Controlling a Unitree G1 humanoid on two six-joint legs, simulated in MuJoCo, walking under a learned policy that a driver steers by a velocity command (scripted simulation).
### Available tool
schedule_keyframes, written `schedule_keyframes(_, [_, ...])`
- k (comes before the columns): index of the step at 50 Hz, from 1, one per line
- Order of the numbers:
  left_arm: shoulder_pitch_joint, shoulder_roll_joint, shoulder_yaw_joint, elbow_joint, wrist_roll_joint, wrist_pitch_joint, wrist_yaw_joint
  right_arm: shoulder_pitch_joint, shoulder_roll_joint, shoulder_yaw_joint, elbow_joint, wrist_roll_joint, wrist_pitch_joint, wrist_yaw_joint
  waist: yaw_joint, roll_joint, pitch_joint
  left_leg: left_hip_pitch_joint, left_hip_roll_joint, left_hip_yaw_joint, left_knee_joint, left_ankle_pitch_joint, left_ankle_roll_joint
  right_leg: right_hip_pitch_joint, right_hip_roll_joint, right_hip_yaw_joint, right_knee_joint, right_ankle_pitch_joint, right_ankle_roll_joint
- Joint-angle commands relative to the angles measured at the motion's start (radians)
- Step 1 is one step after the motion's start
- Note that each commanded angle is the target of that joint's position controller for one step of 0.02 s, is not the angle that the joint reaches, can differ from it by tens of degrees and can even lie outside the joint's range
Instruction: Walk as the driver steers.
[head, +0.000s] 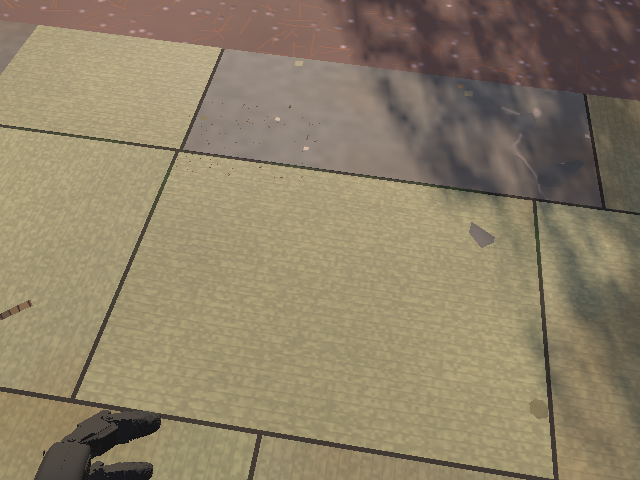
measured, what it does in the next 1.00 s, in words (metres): steps on the spot, turning right: left foot, then right foot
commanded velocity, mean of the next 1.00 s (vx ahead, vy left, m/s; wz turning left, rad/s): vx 0.05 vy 0.00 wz -0.46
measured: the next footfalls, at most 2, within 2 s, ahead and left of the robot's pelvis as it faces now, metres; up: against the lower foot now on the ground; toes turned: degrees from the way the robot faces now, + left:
left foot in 0.36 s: +0.20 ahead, +0.12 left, +0.00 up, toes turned -16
right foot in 0.82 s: +0.08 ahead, -0.11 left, +0.00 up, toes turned -29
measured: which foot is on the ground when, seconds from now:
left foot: up 0.00-0.34, down 0.36-0.82, up 0.84-1.00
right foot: down 0.00-0.36, up 0.38-0.80, down 0.82-1.00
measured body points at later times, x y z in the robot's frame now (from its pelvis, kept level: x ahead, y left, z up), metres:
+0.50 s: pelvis +0.10 +0.03 +0.02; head +0.14 +0.05 +0.47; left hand +0.29 +0.29 -0.10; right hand +0.20 -0.27 -0.06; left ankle +0.16 +0.13 -0.72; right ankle +0.06 -0.10 -0.64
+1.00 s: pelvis +0.09 -0.01 +0.02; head +0.11 -0.06 +0.47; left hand +0.37 +0.15 -0.05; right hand +0.06 -0.34 -0.09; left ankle +0.17 +0.12 -0.63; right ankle +0.05 -0.09 -0.72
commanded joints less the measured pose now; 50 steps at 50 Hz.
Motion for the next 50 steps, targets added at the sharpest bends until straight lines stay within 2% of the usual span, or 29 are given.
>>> schedule_keyframes(1, [0.202, 0.116, 0.033, 0.012, -0.038, 0.024, 0.002, 0.063, -0.168, -0.029, -0.059, 0.011, -0.011, 0.012, 0.112, -0.114, -0.301, -0.475, 0.065, 0.029, 0.456, 0.002, -0.067, 0.699, -0.387, 0.485, -0.082, 0.498, -0.281])
schedule_keyframes(2, [0.137, 0.092, 0.02, 0.003, -0.039, 0.036, 0.007, -0.031, -0.166, -0.029, -0.082, -0.003, -0.011, 0.005, 0.1, -0.03, -0.193, -0.476, 0.097, 0.073, 0.389, 0.063, -0.074, 0.537, -0.326, 0.402, -0.121, 0.472, -0.244])
schedule_keyframes(3, [0.114, 0.096, 0.019, 0.002, -0.034, 0.044, 0.012, -0.081, -0.161, -0.033, -0.105, -0.018, -0.009, -0.002, 0.086, -0.009, -0.133, -0.46, 0.113, 0.09, 0.336, 0.105, -0.079, 0.421, -0.294, 0.367, -0.152, 0.465, -0.231])
schedule_keyframes(4, [0.115, 0.135, 0.029, 0.006, -0.019, 0.051, 0.018, -0.084, -0.139, -0.031, -0.122, -0.017, -0.004, -0.005, 0.064, -0.043, -0.117, -0.4, 0.118, 0.095, 0.291, 0.136, -0.081, 0.331, -0.271, 0.35, -0.186, 0.434, -0.226])
schedule_keyframes(7, [0.099, 0.168, 0.044, 0.009, -0.01, 0.07, 0.029, -0.069, -0.075, -0.016, -0.133, -0.011, 0.006, -0.021, 0.033, -0.099, -0.126, -0.309, 0.106, 0.129, 0.078, 0.11, -0.094, 0.203, -0.239, 0.297, -0.206, 0.431, -0.228])
schedule_keyframes(10, [0.108, 0.2, 0.06, 0.006, -0.029, 0.099, 0.048, -0.12, -0.085, -0.016, -0.153, -0.014, 0.021, -0.027, 0.048, -0.111, -0.174, -0.239, 0.089, 0.13, -0.047, 0.237, -0.096, 0.154, -0.221, 0.314, -0.216, 0.206, -0.206])
schedule_keyframes(13, [0.116, 0.199, 0.062, 0.007, -0.039, 0.126, 0.061, -0.2, -0.094, -0.018, -0.183, -0.009, 0.029, -0.021, 0.069, -0.127, -0.135, -0.215, 0.07, 0.12, -0.146, 0.299, -0.093, 0.109, -0.196, 0.368, -0.229, -0.096, -0.171])
schedule_keyframes(15, [0.124, 0.194, 0.061, 0.008, -0.04, 0.137, 0.066, -0.224, -0.1, -0.02, -0.199, -0.006, 0.018, -0.014, 0.071, -0.14, -0.118, -0.193, 0.059, 0.117, -0.244, 0.303, -0.086, 0.125, -0.187, 0.414, -0.198, -0.139, -0.153])
schedule_keyframes(17, [0.117, 0.18, 0.054, 0.003, -0.047, 0.147, 0.072, -0.188, -0.107, -0.028, -0.194, -0.002, -0.002, -0.007, 0.037, -0.138, -0.119, -0.088, 0.063, 0.123, -0.444, 0.399, -0.062, 0.126, -0.154, 0.439, -0.121, -0.114, -0.105])
schedule_keyframes(18, [0.152, 0.146, 0.043, 0.007, -0.046, 0.149, 0.073, -0.166, -0.15, -0.041, -0.198, -0.008, -0.008, -0.01, 0.037, -0.095, -0.134, -0.005, 0.155, 0.07, -0.526, 0.427, -0.027, 0.089, -0.111, 0.41, -0.037, -0.192, -0.053])
schedule_keyframes(19, [0.205, 0.078, 0.026, 0.001, -0.035, 0.147, 0.071, -0.188, -0.23, -0.057, -0.218, -0.032, 0.0, -0.019, 0.082, 0.141, -0.154, 0.074, 0.39, -0.156, -0.574, 0.53, 0.076, -0.034, 0.007, 0.255, 0.204, -0.423, 0.015])
schedule_keyframes(20, [0.21, 0.133, 0.043, -0.02, -0.038, 0.137, 0.073, -0.202, -0.233, -0.06, -0.219, -0.065, 0.003, -0.008, 0.085, 0.289, -0.14, -0.018, 0.503, -0.328, -0.612, 0.625, 0.209, -0.113, 0.052, 0.152, 0.409, -0.578, 0.051])
schedule_keyframes(21, [0.243, 0.203, 0.066, 0.002, -0.036, 0.138, 0.075, -0.242, -0.172, -0.042, -0.241, -0.059, -0.001, -0.005, 0.095, 0.202, -0.126, -0.036, 0.478, -0.276, -0.606, 0.634, 0.233, -0.106, 0.003, 0.175, 0.561, -0.538, 0.077])
schedule_keyframes(22, [0.259, 0.217, 0.077, 0.025, -0.043, 0.149, 0.078, -0.288, -0.131, -0.032, -0.246, -0.043, -0.005, -0.003, 0.11, 0.143, -0.102, -0.049, 0.415, -0.163, -0.586, 0.635, 0.196, -0.114, -0.008, 0.165, 0.63, -0.476, 0.096])
schedule_keyframes(24, [0.279, 0.187, 0.077, 0.043, -0.039, 0.178, 0.086, -0.329, -0.114, -0.025, -0.249, -0.02, -0.003, -0.006, 0.112, 0.118, -0.085, -0.04, 0.354, -0.039, -0.565, 0.677, 0.164, -0.137, -0.023, 0.145, 0.725, -0.386, 0.134])
schedule_keyframes(26, [0.243, 0.152, 0.067, 0.012, -0.046, 0.184, 0.08, -0.309, -0.114, -0.024, -0.239, -0.024, 0.002, -0.011, 0.096, 0.132, -0.077, -0.035, 0.325, 0.044, -0.569, 0.738, 0.177, -0.135, -0.032, 0.102, 0.71, -0.338, 0.16])
schedule_keyframes(29, [0.167, 0.126, 0.052, -0.043, -0.046, 0.182, 0.07, -0.252, -0.132, -0.036, -0.22, -0.024, 0.015, -0.022, 0.051, 0.153, -0.1, 0.069, 0.36, 0.064, -0.566, 0.775, 0.211, -0.154, -0.066, 0.08, 0.583, -0.324, 0.181])
schedule_keyframes(35, [0.142, 0.12, 0.042, -0.093, -0.04, 0.19, 0.041, -0.272, -0.193, -0.064, -0.209, -0.009, 0.025, -0.006, 0.043, 0.17, -0.125, 0.028, 0.398, 0.147, -0.553, 0.795, 0.218, 0.042, -0.094, -0.011, 0.324, -0.333, 0.142])
schedule_keyframes(37, [0.145, 0.128, 0.047, -0.105, -0.041, 0.197, 0.031, -0.271, -0.203, -0.07, -0.2, 0.005, 0.023, 0.002, 0.048, 0.177, -0.122, 0.031, 0.414, 0.155, -0.528, 0.788, 0.206, 0.086, -0.089, -0.031, 0.228, -0.315, 0.113])
schedule_keyframes(39, [0.197, 0.126, 0.054, -0.094, -0.041, 0.2, 0.021, -0.292, -0.204, -0.073, -0.192, 0.027, 0.022, 0.003, 0.09, 0.165, -0.124, -0.003, 0.401, 0.197, -0.455, 0.752, 0.156, 0.198, -0.068, -0.063, 0.028, -0.18, 0.061])
schedule_keyframes(40, [0.24, 0.146, 0.064, -0.08, -0.038, 0.2, 0.025, -0.252, -0.178, -0.068, -0.171, 0.031, 0.019, 0.004, 0.101, 0.123, -0.132, -0.068, 0.366, 0.245, -0.378, 0.662, 0.094, 0.311, -0.049, -0.045, -0.08, -0.064, 0.026])
schedule_keyframes(41, [0.282, 0.231, 0.09, -0.078, -0.041, 0.197, 0.039, -0.212, -0.131, -0.055, -0.166, 0.002, 0.017, 0.009, 0.094, -0.067, -0.147, -0.265, 0.283, 0.339, -0.17, 0.409, -0.006, 0.494, -0.177, 0.155, -0.125, 0.227, -0.036])
schedule_keyframes(42, [0.271, 0.343, 0.107, -0.11, -0.023, 0.187, 0.049, -0.253, -0.086, -0.034, -0.23, -0.045, 0.016, 0.008, 0.082, -0.329, -0.132, -0.564, 0.129, 0.347, 0.088, -0.103, -0.1, 0.558, -0.441, 0.515, -0.107, 0.533, -0.241])
schedule_keyframes(43, [0.294, 0.293, 0.095, -0.114, 0.01, 0.161, 0.04, -0.345, -0.134, -0.049, -0.243, -0.028, 0.016, -0.003, 0.168, -0.205, -0.193, -0.571, 0.114, 0.177, 0.258, -0.13, -0.099, 0.489, -0.465, 0.527, -0.139, 0.447, -0.333])
schedule_keyframes(44, [0.246, 0.265, 0.081, -0.107, 0.008, 0.143, 0.04, -0.353, -0.154, -0.057, -0.243, -0.004, 0.021, -0.006, 0.133, -0.166, -0.147, -0.583, 0.131, 0.147, 0.297, -0.044, -0.085, 0.452, -0.402, 0.433, -0.149, 0.356, -0.287])
schedule_keyframes(45, [0.186, 0.239, 0.076, -0.109, -0.012, 0.135, 0.046, -0.331, -0.158, -0.062, -0.223, -0.004, 0.025, -0.013, 0.102, -0.131, -0.114, -0.588, 0.141, 0.138, 0.273, 0.049, -0.079, 0.425, -0.338, 0.37, -0.15, 0.271, -0.227])
schedule_keyframes(46, [0.147, 0.209, 0.065, -0.114, -0.03, 0.137, 0.052, -0.321, -0.169, -0.068, -0.213, -0.014, 0.028, -0.021, 0.088, -0.121, -0.102, -0.588, 0.145, 0.13, 0.249, 0.109, -0.082, 0.412, -0.312, 0.348, -0.147, 0.261, -0.194])
schedule_keyframes(48, [0.134, 0.197, 0.055, -0.117, -0.031, 0.145, 0.063, -0.288, -0.158, -0.068, -0.205, -0.017, 0.026, -0.019, 0.066, -0.129, -0.126, -0.516, 0.116, 0.14, 0.268, 0.191, -0.097, 0.369, -0.273, 0.316, -0.146, 0.315, -0.188])
schedule_keyframes(50, [0.176, 0.191, 0.053, -0.105, -0.035, 0.144, 0.07, -0.272, -0.14, -0.063, -0.199, -0.006, 0.019, -0.007, 0.076, -0.125, -0.154, -0.516, 0.111, 0.147, 0.168, 0.263, -0.096, 0.397, -0.243, 0.332, -0.188, -0.002, -0.187])
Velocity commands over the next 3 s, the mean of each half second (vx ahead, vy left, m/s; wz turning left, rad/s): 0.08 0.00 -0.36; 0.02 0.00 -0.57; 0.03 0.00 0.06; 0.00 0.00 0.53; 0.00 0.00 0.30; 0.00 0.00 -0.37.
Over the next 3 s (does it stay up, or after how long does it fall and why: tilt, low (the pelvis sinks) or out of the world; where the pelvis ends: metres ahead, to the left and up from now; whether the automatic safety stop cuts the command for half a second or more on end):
stays up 0.14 -0.02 0.02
